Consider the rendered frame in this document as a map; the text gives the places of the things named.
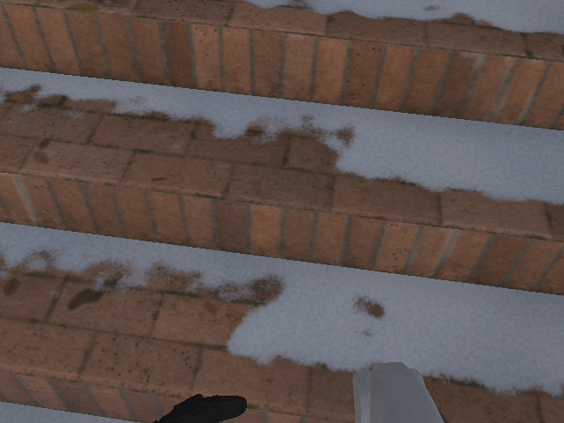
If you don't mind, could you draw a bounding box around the robot left hand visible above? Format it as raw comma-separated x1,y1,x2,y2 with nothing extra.
153,394,247,423

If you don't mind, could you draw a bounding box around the robot right thigh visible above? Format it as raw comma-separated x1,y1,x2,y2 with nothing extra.
352,362,444,423

